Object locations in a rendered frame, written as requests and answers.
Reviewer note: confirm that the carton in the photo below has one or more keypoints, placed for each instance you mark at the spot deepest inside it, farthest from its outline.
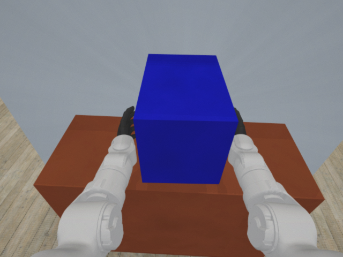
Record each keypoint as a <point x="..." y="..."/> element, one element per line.
<point x="184" y="120"/>

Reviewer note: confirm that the pedestal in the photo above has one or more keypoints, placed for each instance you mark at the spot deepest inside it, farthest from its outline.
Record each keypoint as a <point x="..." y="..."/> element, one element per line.
<point x="171" y="218"/>

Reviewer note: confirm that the left robot upper arm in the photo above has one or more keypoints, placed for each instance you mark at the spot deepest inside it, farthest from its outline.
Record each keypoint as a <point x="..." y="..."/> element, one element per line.
<point x="88" y="229"/>

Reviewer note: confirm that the robot left forearm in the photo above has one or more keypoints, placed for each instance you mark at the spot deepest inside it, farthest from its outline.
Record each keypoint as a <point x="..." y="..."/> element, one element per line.
<point x="113" y="175"/>

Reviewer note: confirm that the robot right forearm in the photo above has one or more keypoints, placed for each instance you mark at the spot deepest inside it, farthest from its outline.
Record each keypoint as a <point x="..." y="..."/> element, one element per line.
<point x="254" y="176"/>

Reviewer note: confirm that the right robot upper arm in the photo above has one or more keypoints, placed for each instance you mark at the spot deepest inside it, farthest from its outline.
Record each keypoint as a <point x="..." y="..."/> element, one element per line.
<point x="284" y="230"/>

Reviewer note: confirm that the right robot hand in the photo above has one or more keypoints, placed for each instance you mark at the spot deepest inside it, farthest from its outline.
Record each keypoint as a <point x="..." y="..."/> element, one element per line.
<point x="240" y="127"/>

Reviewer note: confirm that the left robot hand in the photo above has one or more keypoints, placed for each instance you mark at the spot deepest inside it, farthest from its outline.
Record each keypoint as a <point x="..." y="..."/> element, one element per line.
<point x="126" y="122"/>

